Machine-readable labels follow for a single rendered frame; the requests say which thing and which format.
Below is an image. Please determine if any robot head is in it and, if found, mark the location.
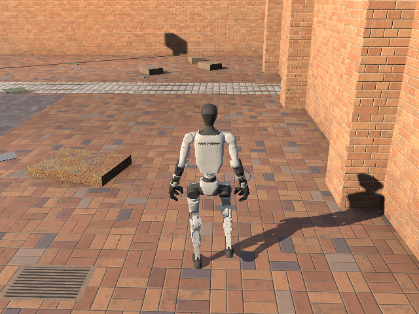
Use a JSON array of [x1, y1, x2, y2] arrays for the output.
[[198, 103, 220, 135]]

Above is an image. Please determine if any robot right forearm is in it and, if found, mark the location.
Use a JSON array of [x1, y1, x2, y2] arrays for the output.
[[234, 159, 247, 188]]

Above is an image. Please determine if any left robot upper arm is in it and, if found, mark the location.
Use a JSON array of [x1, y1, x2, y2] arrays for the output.
[[178, 132, 196, 168]]

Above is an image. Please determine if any robot right hand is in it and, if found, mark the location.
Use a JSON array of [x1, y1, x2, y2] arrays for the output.
[[234, 185, 249, 201]]

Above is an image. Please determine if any right robot upper arm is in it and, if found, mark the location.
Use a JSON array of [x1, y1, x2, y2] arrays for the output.
[[223, 132, 240, 169]]

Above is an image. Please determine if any robot left hand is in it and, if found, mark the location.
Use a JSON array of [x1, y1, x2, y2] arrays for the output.
[[168, 184, 183, 201]]

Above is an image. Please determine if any robot right thigh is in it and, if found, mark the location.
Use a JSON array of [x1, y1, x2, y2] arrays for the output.
[[218, 181, 232, 217]]

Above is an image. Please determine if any robot left forearm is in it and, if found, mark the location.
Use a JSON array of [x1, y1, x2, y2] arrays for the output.
[[170, 159, 184, 187]]

